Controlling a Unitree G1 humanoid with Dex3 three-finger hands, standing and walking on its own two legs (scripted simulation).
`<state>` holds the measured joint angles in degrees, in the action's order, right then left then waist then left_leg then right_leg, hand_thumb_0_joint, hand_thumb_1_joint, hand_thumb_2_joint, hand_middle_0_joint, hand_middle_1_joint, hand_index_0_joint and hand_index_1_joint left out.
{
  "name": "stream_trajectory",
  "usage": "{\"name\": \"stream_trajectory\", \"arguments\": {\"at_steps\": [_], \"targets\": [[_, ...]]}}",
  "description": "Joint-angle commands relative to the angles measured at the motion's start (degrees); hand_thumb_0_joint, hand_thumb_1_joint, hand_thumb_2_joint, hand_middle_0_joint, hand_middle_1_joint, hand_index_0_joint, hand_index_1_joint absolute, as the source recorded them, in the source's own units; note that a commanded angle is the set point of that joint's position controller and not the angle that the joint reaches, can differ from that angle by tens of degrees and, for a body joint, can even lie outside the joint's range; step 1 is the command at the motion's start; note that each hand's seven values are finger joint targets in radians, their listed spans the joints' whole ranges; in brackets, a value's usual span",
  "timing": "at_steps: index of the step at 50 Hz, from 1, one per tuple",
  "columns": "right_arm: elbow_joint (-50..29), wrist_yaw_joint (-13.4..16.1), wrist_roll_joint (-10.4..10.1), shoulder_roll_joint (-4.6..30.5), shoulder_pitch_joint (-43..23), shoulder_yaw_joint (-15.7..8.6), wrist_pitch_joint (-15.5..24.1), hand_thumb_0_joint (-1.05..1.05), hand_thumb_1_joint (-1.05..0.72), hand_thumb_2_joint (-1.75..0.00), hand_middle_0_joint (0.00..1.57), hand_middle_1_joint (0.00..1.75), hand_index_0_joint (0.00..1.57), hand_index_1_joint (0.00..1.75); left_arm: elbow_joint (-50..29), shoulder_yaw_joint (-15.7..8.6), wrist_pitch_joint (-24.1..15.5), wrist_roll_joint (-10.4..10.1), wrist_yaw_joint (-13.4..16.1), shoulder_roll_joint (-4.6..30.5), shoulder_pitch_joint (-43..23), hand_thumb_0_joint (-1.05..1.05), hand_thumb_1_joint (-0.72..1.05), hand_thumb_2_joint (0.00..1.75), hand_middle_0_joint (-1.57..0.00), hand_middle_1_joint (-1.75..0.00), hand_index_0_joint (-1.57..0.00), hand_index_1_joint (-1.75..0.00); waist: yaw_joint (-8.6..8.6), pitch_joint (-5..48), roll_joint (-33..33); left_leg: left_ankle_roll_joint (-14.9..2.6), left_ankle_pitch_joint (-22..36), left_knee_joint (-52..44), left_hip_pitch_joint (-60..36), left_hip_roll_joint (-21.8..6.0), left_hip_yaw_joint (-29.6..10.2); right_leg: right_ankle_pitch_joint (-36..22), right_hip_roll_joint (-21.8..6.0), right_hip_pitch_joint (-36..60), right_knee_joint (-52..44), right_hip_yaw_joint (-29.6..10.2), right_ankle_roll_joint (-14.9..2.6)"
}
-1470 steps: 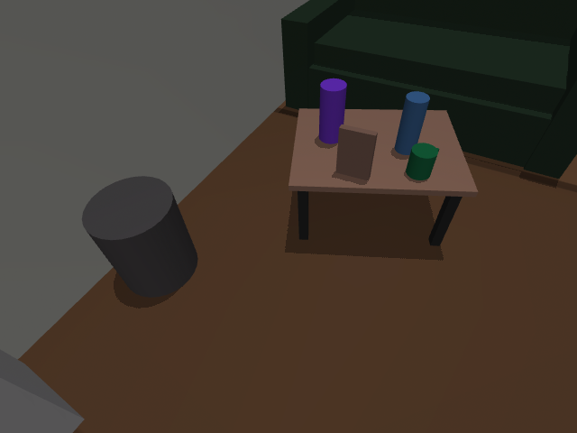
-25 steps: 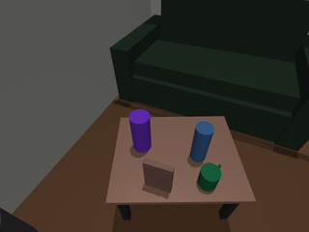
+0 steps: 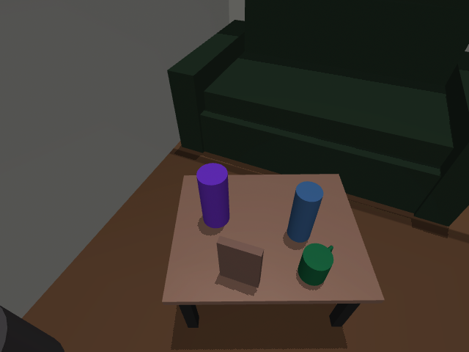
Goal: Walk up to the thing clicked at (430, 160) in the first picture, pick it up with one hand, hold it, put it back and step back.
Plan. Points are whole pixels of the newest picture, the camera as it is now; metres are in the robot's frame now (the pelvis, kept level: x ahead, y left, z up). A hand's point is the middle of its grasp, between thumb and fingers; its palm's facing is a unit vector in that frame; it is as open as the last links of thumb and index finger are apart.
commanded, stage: home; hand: right
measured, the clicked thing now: (318, 261) +0.47 -0.23 -0.36
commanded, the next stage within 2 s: stand in 0.72 s
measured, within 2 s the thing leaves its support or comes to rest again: neither
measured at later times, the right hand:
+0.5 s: hand out of the picture +0.07 -0.24 -0.15, palm faces -0.04 +0.93 -0.37, open 17.5 cm
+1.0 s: hand out of the picture +0.10 -0.23 -0.15, palm faces -0.04 +0.93 -0.37, open 16.0 cm
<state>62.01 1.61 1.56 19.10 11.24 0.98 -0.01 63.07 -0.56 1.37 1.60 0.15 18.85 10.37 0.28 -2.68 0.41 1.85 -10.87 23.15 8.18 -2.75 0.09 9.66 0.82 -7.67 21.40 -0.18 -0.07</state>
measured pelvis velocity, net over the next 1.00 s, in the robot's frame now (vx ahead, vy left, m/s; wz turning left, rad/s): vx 0.03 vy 0.02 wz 0.01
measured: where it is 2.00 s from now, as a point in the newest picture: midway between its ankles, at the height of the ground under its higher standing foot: outside the picture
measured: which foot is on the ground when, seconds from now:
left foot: down 0.00-1.00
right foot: down 0.00-1.00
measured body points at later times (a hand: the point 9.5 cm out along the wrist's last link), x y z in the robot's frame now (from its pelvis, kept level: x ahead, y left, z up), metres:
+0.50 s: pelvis +0.01 +0.01 +0.00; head +0.01 +0.02 +0.45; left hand +0.06 +0.30 -0.14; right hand +0.07 -0.29 -0.13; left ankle +0.02 +0.14 -0.74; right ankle +0.03 -0.12 -0.74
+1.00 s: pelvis +0.03 +0.02 +0.00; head +0.03 +0.03 +0.45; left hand +0.09 +0.31 -0.14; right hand +0.11 -0.28 -0.12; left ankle +0.02 +0.14 -0.74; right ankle +0.03 -0.12 -0.74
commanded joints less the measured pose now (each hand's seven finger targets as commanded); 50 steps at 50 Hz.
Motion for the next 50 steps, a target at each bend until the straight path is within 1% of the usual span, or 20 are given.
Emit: {"name": "stream_trajectory", "arguments": {"at_steps": [1, 3, 5, 7, 12, 13, 19, 21, 25, 26, 33, 34, 36, 39, 41, 43, 44, 47, 49, 50], "targets": [[-2.96, 0.48, -0.29, 11.95, -2.62, -2.4, 1.27, 0.0, 0.57, -0.04, 0.05, 0.05, 0.05, 0.05, -3.25, -2.0, -1.49, -0.14, 0.73, 10.96, -3.45, 0.0, 0.9, 0.9, -0.2, -0.3, -0.2, -0.3, -0.13, 0.96, 0.54, -2.4, -1.85, -5.57, 0.86, -4.05, -4.3, 1.87, -5.64, -1.48, -5.8, -6.19, -0.11], [-2.5, 0.38, -0.34, 11.88, -2.49, -2.38, 1.1, 0.0, 0.57, -0.04, 0.05, 0.05, 0.05, 0.05, -2.6, -1.96, -1.5, -0.17, 0.75, 11.41, -3.19, 0.0, 0.9, 0.9, -0.2, -0.3, -0.2, -0.3, -0.14, -0.34, 1.18, -2.3, -3.94, -5.59, 1.73, -3.44, -4.11, 5.48, -5.75, -2.25, -6.9, -6.57, 0.08], [-2.35, 0.28, -0.4, 12.2, -3.16, -2.51, 1.15, 0.0, 0.56, -0.04, 0.05, 0.05, 0.05, 0.05, -2.33, -1.98, -1.53, -0.19, 0.73, 11.58, -3.1, 0.0, 0.9, 0.9, -0.2, -0.3, -0.2, -0.3, 0.03, 0.66, 0.75, -2.53, -2.46, -5.36, 0.34, -3.76, -4.2, 4.01, -5.87, -2.27, -6.98, -6.55, -0.09], [-1.83, 0.32, -0.37, 11.98, -2.43, -2.27, 1.1, 0.0, 0.57, -0.04, 0.05, 0.05, 0.05, 0.05, -2.16, -1.96, -1.36, -0.28, 0.63, 11.53, -3.59, 0.0, 0.9, 0.9, -0.2, -0.3, -0.2, -0.3, -0.26, -0.96, -0.64, -2.37, -5.87, -7.03, 2.94, -3.89, -4.78, 3.94, -5.33, -1.78, -6.07, -5.92, 0.03], [-1.8, 0.19, -0.6, 12.0, -3.68, -2.33, 1.28, 0.0, 0.57, -0.04, 0.05, 0.05, 0.05, 0.05, -1.61, -1.85, -1.66, -0.31, 0.72, 11.62, -3.53, 0.0, 0.9, 0.9, -0.2, -0.3, -0.2, -0.3, -0.12, 1.33, 0.21, -2.62, -1.4, -6.59, 1.1, -4.17, -4.73, 0.82, -6.05, -0.17, -5.85, -5.88, -0.15], [-1.87, 0.21, -0.57, 12.3, -3.81, -2.39, 1.45, 0.0, 0.59, -0.03, 0.05, 0.04, 0.05, 0.04, -1.75, -1.8, -1.74, -0.3, 0.72, 11.48, -3.96, 0.0, 0.9, 0.9, -0.2, -0.3, -0.2, -0.3, -0.28, 1.99, -0.35, -2.66, 0.33, -6.52, 0.69, -4.34, -4.66, -1.6, -6.24, 0.66, -5.61, -5.83, -0.12], [-1.23, 0.1, -0.6, 12.39, -4.58, -2.34, 1.22, 0.0, 0.58, -0.03, 0.05, 0.05, 0.05, 0.05, -1.36, -1.65, -1.62, -0.46, 0.66, 11.65, -4.22, 0.0, 0.9, 0.9, -0.2, -0.3, -0.2, -0.3, -0.14, 0.29, -0.95, -2.5, -2.22, -7.15, 1.22, -3.86, -4.55, 1.44, -6.19, -0.91, -6.27, -5.65, -0.1], [-1.19, 0.15, -0.62, 12.52, -4.93, -2.37, 1.39, 0.0, 0.58, -0.03, 0.05, 0.04, 0.05, 0.04, -1.28, -1.58, -1.69, -0.51, 0.59, 11.31, -4.02, 0.0, 0.9, 0.9, -0.2, -0.3, -0.2, -0.3, 0.01, 1.59, -1.04, -2.7, -0.22, -7.39, 0.63, -4.55, -4.94, -1.96, -6.54, 0.52, -5.56, -5.62, -0.31], [-1.03, -0.05, -0.72, 12.68, -5.35, -2.46, 1.29, 0.0, 0.57, -0.04, 0.05, 0.05, 0.05, 0.05, -0.81, -1.6, -1.71, -0.43, 0.61, 11.47, -3.94, 0.0, 0.9, 0.9, -0.2, -0.3, -0.2, -0.3, 0.11, 0.68, -0.05, -2.64, -2.27, -7.7, 0.93, -4.01, -4.89, 0.97, -6.31, -0.49, -6.18, -5.44, 0.07], [-1.32, -0.08, -0.7, 12.79, -5.72, -2.59, 1.33, 0.0, 0.58, -0.03, 0.05, 0.05, 0.05, 0.05, -1.05, -1.66, -1.92, -0.42, 0.63, 11.75, -4.27, 0.0, 0.9, 0.9, -0.2, -0.3, -0.2, -0.3, -0.14, 2.01, 0.14, -2.85, 0.57, -6.8, -0.59, -4.18, -4.67, -0.78, -6.78, 0.14, -6.2, -5.67, -0.09], [-0.87, -0.13, -0.69, 12.58, -5.86, -2.66, 1.28, 0.0, 0.57, -0.04, 0.05, 0.05, 0.05, 0.05, -0.9, -1.74, -2.06, -0.64, 0.7, 11.74, -4.93, 0.0, 0.9, 0.9, -0.2, -0.3, -0.2, -0.3, -0.46, 2.51, 0.24, -2.82, 2.59, -6.97, -0.76, -4.26, -4.68, -3.06, -7.09, 1.3, -6.14, -5.51, -0.07], [-0.98, -0.17, -0.72, 12.79, -5.82, -2.64, 1.44, 0.0, 0.58, -0.03, 0.05, 0.04, 0.05, 0.04, -1.11, -1.7, -2.14, -0.6, 0.66, 11.62, -5.22, 0.0, 0.9, 0.9, -0.2, -0.3, -0.2, -0.3, -0.53, 3.16, -0.35, -2.89, 5.03, -6.65, -0.99, -4.43, -4.59, -5.35, -7.33, 2.14, -5.95, -5.47, -0.14], [-0.76, -0.18, -0.73, 12.78, -5.94, -2.55, 1.43, 0.0, 0.58, -0.03, 0.05, 0.04, 0.05, 0.04, -1.05, -1.69, -2.07, -0.7, 0.59, 11.5, -4.94, 0.0, 0.9, 0.9, -0.2, -0.3, -0.2, -0.3, -0.24, 2.55, -0.81, -2.75, 4.23, -7.09, -0.51, -4.33, -4.73, -4.78, -7.11, 2.08, -6.1, -5.2, 0.07], [-0.86, -0.08, -0.87, 13.16, -6.7, -2.75, 1.51, 0.0, 0.57, -0.04, 0.05, 0.05, 0.05, 0.05, -0.95, -1.73, -2.14, -0.65, 0.66, 11.62, -4.71, 0.0, 0.9, 0.9, -0.2, -0.3, -0.2, -0.3, -0.12, 4.3, -0.28, -2.84, 8.45, -6.47, -2.9, -4.63, -4.83, -7.59, -7.42, 2.16, -5.74, -4.95, 0.03], [-0.86, -0.06, -0.87, 13.11, -6.79, -2.75, 1.43, 0.0, 0.56, -0.04, 0.05, 0.05, 0.05, 0.05, -0.89, -1.84, -2.05, -0.63, 0.71, 11.8, -5.06, 0.0, 0.9, 0.9, -0.2, -0.3, -0.2, -0.3, -0.21, 4.13, -0.09, -3.06, 8.07, -6.28, -2.67, -4.74, -4.79, -7.9, -7.52, 2.76, -5.87, -4.88, 0.06], [-0.7, -0.11, -0.91, 12.99, -6.58, -2.68, 1.45, 0.0, 0.4, -0.2, 0.2, 0.21, 0.2, 0.21, -0.98, -1.79, -1.97, -0.63, 0.63, 11.72, -5.17, 0.0, 0.9, 0.9, -0.2, -0.3, -0.2, -0.3, -0.27, 3.35, -0.14, -2.63, 7.46, -6.96, -2.79, -4.47, -4.69, -6.71, -7.35, 1.8, -5.95, -4.72, 0.11], [-0.67, -0.1, -0.82, 13.06, -6.74, -2.75, 1.48, 0.0, 0.32, -0.28, 0.2, 0.29, 0.2, 0.29, -1.02, -1.87, -1.97, -0.73, 0.62, 11.83, -5.41, 0.0, 0.9, 0.9, -0.2, -0.3, -0.2, -0.3, -0.33, 3.68, -0.33, -2.66, 7.89, -6.79, -2.94, -4.56, -4.67, -7.12, -7.47, 2.19, -5.91, -4.82, 0.04], [-0.74, -0.03, -0.84, 13.29, -6.7, -2.89, 1.48, 0.0, 0.08, -0.52, 0.2, 0.3, 0.2, 0.3, -1.27, -1.89, -2.17, -0.64, 0.76, 11.85, -5.55, 0.0, 0.9, 0.9, -0.2, -0.3, -0.2, -0.3, -0.41, 5.41, -0.03, -3.06, 12.47, -5.88, -3.41, -4.89, -4.4, -11.93, -7.98, 4.32, -5.25, -4.65, -0.04], [-0.59, -0.12, -0.92, 13.17, -6.77, -2.8, 1.47, 0.0, -0.08, -0.68, 0.2, 0.3, 0.2, 0.3, -1.09, -1.87, -2.15, -0.84, 0.75, 11.77, -5.24, 0.0, 0.9, 0.9, -0.2, -0.3, -0.2, -0.3, -0.26, 4.43, -0.52, -2.74, 11.4, -6.51, -3.37, -4.66, -4.52, -9.83, -7.62, 3.5, -5.53, -4.37, 0.19], [-0.69, -0.05, -0.83, 13.29, -6.75, -2.87, 1.48, 0.0, -0.16, -0.76, 0.2, 0.3, 0.2, 0.3, -1.31, -1.95, -2.16, -0.76, 0.73, 11.89, -5.95, 0.0, 0.9, 0.9, -0.2, -0.3, -0.2, -0.3, -0.46, 4.7, -0.47, -2.97, 12.17, -6.17, -2.98, -4.85, -4.3, -11.3, -7.95, 4.43, -5.26, -4.54, 0.04]]}}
